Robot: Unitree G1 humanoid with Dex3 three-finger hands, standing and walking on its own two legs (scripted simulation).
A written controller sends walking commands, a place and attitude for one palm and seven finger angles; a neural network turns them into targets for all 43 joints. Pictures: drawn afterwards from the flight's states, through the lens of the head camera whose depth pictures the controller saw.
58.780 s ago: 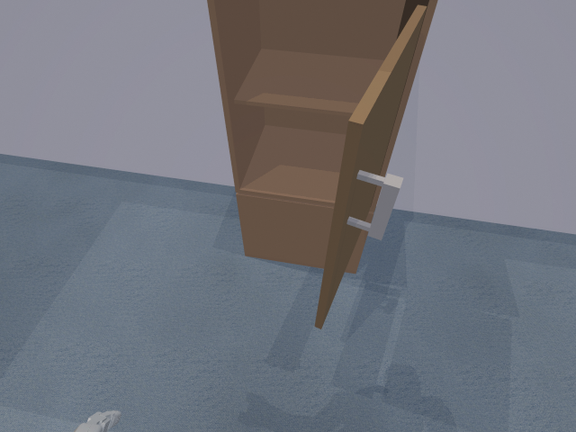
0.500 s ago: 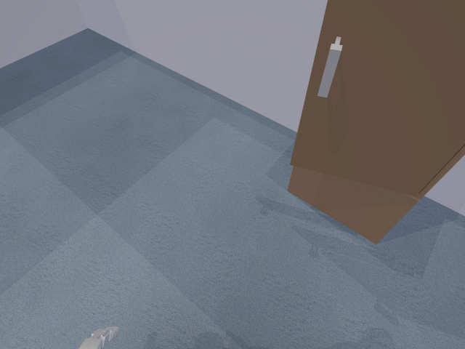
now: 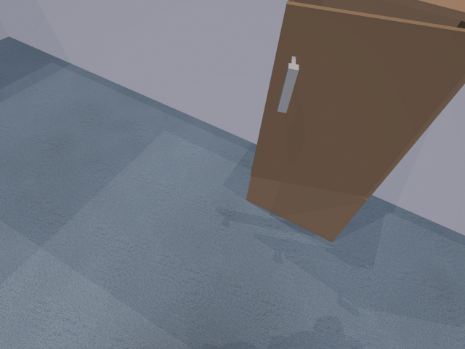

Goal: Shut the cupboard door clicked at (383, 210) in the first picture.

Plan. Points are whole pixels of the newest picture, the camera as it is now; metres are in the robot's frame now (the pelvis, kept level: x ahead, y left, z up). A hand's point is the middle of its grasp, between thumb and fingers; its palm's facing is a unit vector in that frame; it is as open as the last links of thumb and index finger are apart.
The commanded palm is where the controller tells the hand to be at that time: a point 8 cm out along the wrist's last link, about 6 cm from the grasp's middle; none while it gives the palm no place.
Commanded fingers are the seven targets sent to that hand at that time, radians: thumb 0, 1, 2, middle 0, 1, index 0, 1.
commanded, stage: take the last steps up to it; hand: left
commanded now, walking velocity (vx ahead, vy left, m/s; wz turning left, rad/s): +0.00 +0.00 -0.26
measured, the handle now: (287, 84) +0.70 -0.08 +0.07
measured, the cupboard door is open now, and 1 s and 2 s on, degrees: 19 19 19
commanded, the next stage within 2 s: come to a stop and stand still in 0.84 s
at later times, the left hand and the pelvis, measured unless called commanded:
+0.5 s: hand out of the picture +0.09 +0.13 -0.16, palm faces -0.09 -0.98 -0.18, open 7.4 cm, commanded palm none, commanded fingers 0.00 0.90 0.90 -0.20 -0.30 -0.20 -0.30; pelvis +0.07 -0.05 +0.01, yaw -6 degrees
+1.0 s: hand (204, 251) +0.34 +0.08 -0.15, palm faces -0.20 -0.96 -0.21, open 7.4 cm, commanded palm none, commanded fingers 0.00 0.90 0.90 -0.20 -0.30 -0.20 -0.30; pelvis +0.21 -0.10 +0.01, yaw -10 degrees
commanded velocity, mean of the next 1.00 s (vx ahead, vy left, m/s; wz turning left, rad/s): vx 0.19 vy -0.12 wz -0.13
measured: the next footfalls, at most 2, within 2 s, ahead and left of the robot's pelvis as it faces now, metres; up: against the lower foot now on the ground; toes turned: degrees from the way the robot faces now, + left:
right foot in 0.26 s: +0.02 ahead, -0.14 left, +0.00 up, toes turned -8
left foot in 0.64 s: +0.26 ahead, +0.04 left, +0.00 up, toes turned +0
